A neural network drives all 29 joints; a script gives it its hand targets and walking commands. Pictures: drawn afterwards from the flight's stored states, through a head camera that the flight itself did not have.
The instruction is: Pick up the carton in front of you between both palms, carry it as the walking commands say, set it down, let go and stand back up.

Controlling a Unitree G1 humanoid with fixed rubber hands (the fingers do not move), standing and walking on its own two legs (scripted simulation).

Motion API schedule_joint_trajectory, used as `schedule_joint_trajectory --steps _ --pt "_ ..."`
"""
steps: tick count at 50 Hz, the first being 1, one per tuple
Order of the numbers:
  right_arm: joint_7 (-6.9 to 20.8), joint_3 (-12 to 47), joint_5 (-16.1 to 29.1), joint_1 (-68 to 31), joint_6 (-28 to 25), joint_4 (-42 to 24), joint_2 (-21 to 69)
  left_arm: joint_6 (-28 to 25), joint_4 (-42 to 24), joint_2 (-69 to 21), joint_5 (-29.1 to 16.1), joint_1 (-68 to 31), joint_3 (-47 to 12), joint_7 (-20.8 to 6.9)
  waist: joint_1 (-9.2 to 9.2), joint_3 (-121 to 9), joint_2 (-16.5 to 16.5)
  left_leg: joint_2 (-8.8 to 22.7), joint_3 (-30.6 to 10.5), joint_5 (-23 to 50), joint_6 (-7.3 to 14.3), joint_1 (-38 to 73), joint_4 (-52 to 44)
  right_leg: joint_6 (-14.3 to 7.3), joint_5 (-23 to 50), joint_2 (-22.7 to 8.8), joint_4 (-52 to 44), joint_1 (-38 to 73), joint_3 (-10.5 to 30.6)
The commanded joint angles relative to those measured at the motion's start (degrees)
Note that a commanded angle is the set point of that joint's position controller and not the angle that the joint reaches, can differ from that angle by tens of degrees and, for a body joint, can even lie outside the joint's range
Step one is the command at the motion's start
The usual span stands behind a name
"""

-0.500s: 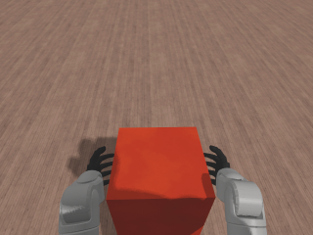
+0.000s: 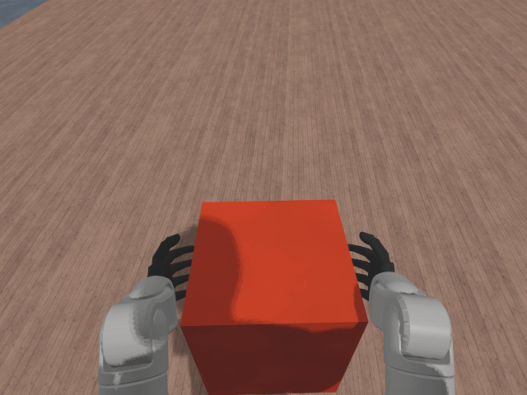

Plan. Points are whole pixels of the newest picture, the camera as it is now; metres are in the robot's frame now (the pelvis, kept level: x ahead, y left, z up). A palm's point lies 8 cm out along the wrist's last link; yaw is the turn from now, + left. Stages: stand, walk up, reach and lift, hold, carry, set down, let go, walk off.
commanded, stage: carry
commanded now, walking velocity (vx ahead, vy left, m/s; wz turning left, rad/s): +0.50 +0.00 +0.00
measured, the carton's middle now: (270, 299) +0.29 +0.00 -0.01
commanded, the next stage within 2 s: none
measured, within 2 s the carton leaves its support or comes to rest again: neither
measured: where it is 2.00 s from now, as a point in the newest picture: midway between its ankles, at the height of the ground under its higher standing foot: (267, 288)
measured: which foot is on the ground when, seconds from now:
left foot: up 0.00-0.26, down 0.28-0.78, up 0.80-1.00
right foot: down 0.00-0.32, up 0.34-0.74, down 0.76-1.00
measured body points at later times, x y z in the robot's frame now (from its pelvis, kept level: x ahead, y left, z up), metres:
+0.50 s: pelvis +0.34 +0.05 +0.00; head +0.38 +0.06 +0.45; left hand +0.63 +0.18 +0.05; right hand +0.60 -0.13 +0.05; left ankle +0.35 +0.13 -0.75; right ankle +0.31 -0.09 -0.67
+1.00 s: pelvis +0.64 -0.01 +0.00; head +0.67 -0.03 +0.45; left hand +0.93 +0.13 +0.07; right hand +0.92 -0.17 +0.06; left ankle +0.66 +0.12 -0.73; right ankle +0.67 -0.09 -0.75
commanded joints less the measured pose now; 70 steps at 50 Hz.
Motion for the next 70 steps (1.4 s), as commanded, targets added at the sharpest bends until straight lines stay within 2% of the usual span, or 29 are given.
schedule_joint_trajectory --steps 1,9,11,12,13,14,15,16,18,20,22,26,32,34,35,36,37,38,39,40,42,43,47,50,54,56,59,66,70 --pt "13.43 42.7 23.49 -26.45 -2.26 -5.93 52.74 -0.71 -6.61 -54.2 -25.18 -26.22 -41.45 -15.45 -0.44 -14.41 -7.91 2.33 0.55 9.11 -0.96 -8.04 -14.05 -4.21 7.2 -14.19 -12.62 19.99 11.94" --pt "14.19 41.4 22.94 -23.26 -0.02 -2.85 48.65 1.11 -2.67 -49.42 -21.56 -20.73 -39.29 -14.82 0.35 -7.64 -9.6 -1.27 7.89 16.81 -0.05 -1.75 -32.52 -1.79 20.61 -11.45 -8.24 21.59 4.97" --pt "14.74 41.06 23.13 -22.64 -0.14 -0.94 48.75 1.01 -1.95 -49.99 -20.96 -21.55 -39.51 -14.8 -0.58 -10.07 -7.93 -4.04 10.27 14.71 1.22 9.37 -35.06 0.08 29.88 -9.81 1.71 19.73 2.38" --pt "15.01 40.8 23.18 -22.74 -0.41 -0.44 49.05 0.91 -1.45 -50.12 -20.92 -21.98 -39.58 -14.8 -1.72 -13.48 -6.23 -4.49 10.38 11.35 2.07 20.16 -35.7 1.69 29.63 -7.67 11.5 14.87 0.31" --pt "15.23 40.38 23.18 -22.87 -0.84 -0.43 48.77 0.75 -1.86 -50.55 -21.41 -22.81 -40.23 -14.86 -3.06 -18.28 1.03 4.95 -2.24 6.95 5.09 34.0 -36.73 3.88 17.23 -4.81 26.16 2.65 -0.17" --pt "15.31 40.19 23.48 -22.85 -1.46 0.02 48.65 0.61 -2.66 -51.8 -22.06 -23.3 -41.18 -15.12 -2.5 -22.45 17.5 18.41 -29.07 6.95 11.34 44.22 -42.92 6.6 -6.97 2.22 42.65 -13.5 2.91" --pt "15.59 40.78 24.14 -22.84 -1.96 0.57 51.25 0.27 -2.48 -52.5 -22.38 -24.38 -42.24 -15.22 -2.66 -21.35 15.97 20.27 -33.06 17.08 14.34 47.89 -45.28 5.2 -18.48 3.33 50.91 -23.34 8.87" --pt "15.92 41.94 24.64 -23.98 -3.01 -1.53 53.78 -0.59 -4.27 -54.39 -22.93 -25.43 -42.64 -15.25 -2.7 -21.08 11.13 19.67 -26.5 25.2 13.31 45.69 -43.44 3.33 -17.24 -0.27 53.71 -24.74 11.69" --pt "15.81 42.42 25.72 -26.68 -4.12 -4.35 56.34 -2.28 -4.75 -57.19 -23.65 -26.78 -43.86 -15.15 -2.69 -20.64 3.45 16.19 -16.47 26.24 8.62 38.73 -43.28 2.8 -11.39 -3.94 48.04 -22.16 14.33" --pt "15.83 42.69 26.07 -26.32 -4.86 -5.83 56.49 -3.4 -5.37 -58.32 -23.57 -25.01 -44.44 -14.62 -2.42 -20.23 4.05 14.05 -11.15 19.71 5.78 34.96 -46.17 2.71 -6.97 -4.62 41.0 -19.47 13.24" --pt "16.06 42.78 26.18 -24.23 -5.1 -6.36 55.47 -4.05 -5.68 -57.97 -22.71 -22.14 -44.37 -13.91 -2.36 -19.07 6.6 13.74 -7.77 17.82 6.36 34.67 -48.73 2.98 -5.01 -4.21 34.81 -20.0 10.99" --pt "16.23 42.84 25.71 -21.2 -4.66 -6.51 52.33 -3.93 -6.42 -55.98 -21.32 -18.94 -43.96 -13.19 -2.09 -13.65 6.31 11.59 -1.36 19.75 7.11 34.26 -50.73 4.3 0.91 -3.68 20.6 -20.35 7.51" --pt "15.33 41.47 24.66 -21.7 -2.44 -7.75 46.55 -1.19 -8.47 -50.53 -22.37 -21.52 -43.16 -13.35 -2.62 -6.48 7.65 9.03 4.2 31.14 5.05 34.31 -47.13 3.63 10.01 -0.67 7.51 -14.82 1.55" --pt "14.81 40.94 23.97 -21.91 -1.23 -7.27 44.83 0.12 -7.1 -48.34 -22.52 -20.31 -41.9 -13.53 -1.47 -7.98 6.68 6.95 8.19 43.69 2.32 32.49 -36.63 3.19 13.26 2.6 2.72 -4.01 -1.87" --pt "14.66 40.6 23.77 -21.87 -0.63 -6.82 43.94 0.64 -6.53 -47.3 -22.31 -20.15 -41.07 -13.61 -0.47 -11.07 4.77 4.72 9.73 44.28 -0.06 28.55 -28.28 2.81 16.65 3.1 0.27 6.36 -2.08" --pt "14.62 40.37 23.66 -22.31 -0.05 -6.43 43.22 1.1 -6.11 -46.64 -22.11 -20.58 -40.35 -13.74 0.37 -15.96 0.32 2.34 8.88 31.57 -2.5 20.26 -18.2 1.28 28.89 -3.77 2.81 19.36 4.47" --pt "14.65 40.85 24.03 -24.03 0.4 -7.43 43.5 1.31 -5.2 -46.21 -22.16 -20.27 -39.72 -13.95 0.83 -21.67 -12.68 -2.91 7.14 6.69 -4.23 6.41 -3.0 -5.33 44.96 -16.86 4.45 31.66 22.77" --pt "14.69 41.15 24.07 -23.81 0.72 -6.28 44.35 1.51 -4.24 -46.86 -22.64 -19.99 -39.45 -14.16 0.28 -24.39 -16.74 -5.16 1.52 -13.37 -3.55 0.97 5.92 -10.97 53.06 -22.79 0.69 33.08 30.99" --pt "14.77 41.54 24.04 -24.2 0.45 -5.89 46.43 1.35 -3.77 -49.24 -23.16 -20.85 -40.13 -14.47 -0.22 -24.84 -10.33 -2.63 -2.5 -13.74 -2.23 -1.25 7.12 -11.11 49.57 -22.12 0.49 31.87 27.07" --pt "14.96 42.29 24.78 -26.12 0.05 -6.57 48.62 0.71 -4.25 -51.36 -23.71 -21.86 -40.38 -14.64 -0.38 -23.96 -7.45 -0.57 -3.12 -12.47 -1.49 -0.79 3.55 -7.96 48.1 -19.44 0.53 29.36 22.07" --pt "15.02 42.73 25.1 -28.11 -1.1 -6.63 52.4 -0.41 -5.86 -54.97 -23.87 -24.79 -40.56 -14.79 -0.53 -22.17 -7.69 0.85 -4.08 -8.98 -1.22 4.06 -11.21 -3.66 40.49 -15.57 -2.31 21.77 14.4" --pt "14.85 43.05 25.03 -28.59 -1.59 -6.94 52.82 -0.81 -6.08 -55.6 -23.92 -25.41 -40.44 -14.86 -0.58 -21.55 -8.68 -0.11 -2.36 -8.03 -1.52 6.54 -15.89 -3.08 37.44 -14.19 -3.31 18.77 11.48" --pt "13.94 43.58 24.5 -26.38 -2.41 -8.48 52.78 -1.4 -6.51 -55.82 -23.74 -22.91 -40.73 -14.95 -0.51 -21.79 -9.38 -1.34 1.29 -1.32 -1.73 12.67 -29.7 -3.66 30.02 -14.05 -3.11 17.47 8.73" --pt "14.07 42.95 24.1 -25.26 -1.88 -8.18 51.52 -1.04 -6.18 -53.35 -22.63 -21.94 -40.15 -15.01 -1.08 -20.6 -7.53 0.84 1.82 19.44 -1.75 20.85 -39.44 -0.02 18.0 -10.57 1.11 11.71 4.7" --pt "15.02 41.75 23.84 -25.8 -0.42 -4.96 48.8 0.2 -3.16 -51.65 -20.96 -22.36 -39.87 -14.8 -0.56 -18.31 1.22 8.13 -2.46 35.23 -0.79 22.12 -36.55 3.87 3.97 -6.56 2.63 6.89 5.98" --pt "15.45 41.08 23.39 -24.93 -0.27 -2.12 49.98 0.97 -2.35 -51.82 -21.37 -23.73 -40.08 -15.0 -0.79 -17.03 1.82 7.2 -1.65 33.83 -0.92 20.65 -34.26 4.21 13.57 -7.38 3.69 8.93 6.95" --pt "15.65 40.09 23.71 -25.03 -0.15 0.57 50.51 1.33 -1.92 -52.13 -22.49 -26.42 -40.72 -15.12 -1.01 -16.9 3.03 6.57 -1.5 43.78 -0.46 20.55 -32.94 4.94 20.08 -7.09 7.79 9.7 6.64" --pt "15.18 39.94 23.7 -27.03 -0.84 1.26 51.83 0.75 -0.08 -53.64 -23.37 -27.34 -40.96 -15.2 -1.04 -19.07 1.43 5.65 -0.63 53.42 0.35 24.41 -29.45 5.81 23.54 -5.57 9.19 8.26 6.22" --pt "14.8 41.64 25.03 -30.58 -1.51 -3.5 53.33 -0.06 -3.47 -54.99 -24.35 -29.43 -41.49 -15.19 -1.22 -20.55 -0.68 4.81 -0.06 50.42 0.37 24.7 -28.91 5.99 25.86 -5.31 8.39 9.92 6.14"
